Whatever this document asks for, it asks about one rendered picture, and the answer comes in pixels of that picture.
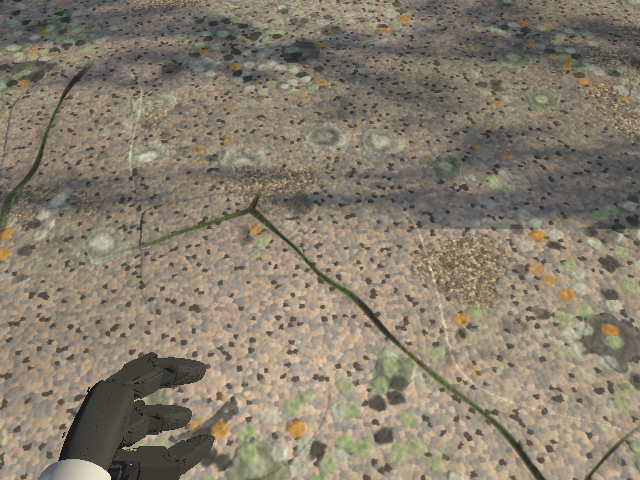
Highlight left robot forearm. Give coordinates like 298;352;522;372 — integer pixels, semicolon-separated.
38;459;111;480

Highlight left robot hand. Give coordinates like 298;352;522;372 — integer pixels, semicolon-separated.
58;352;215;480

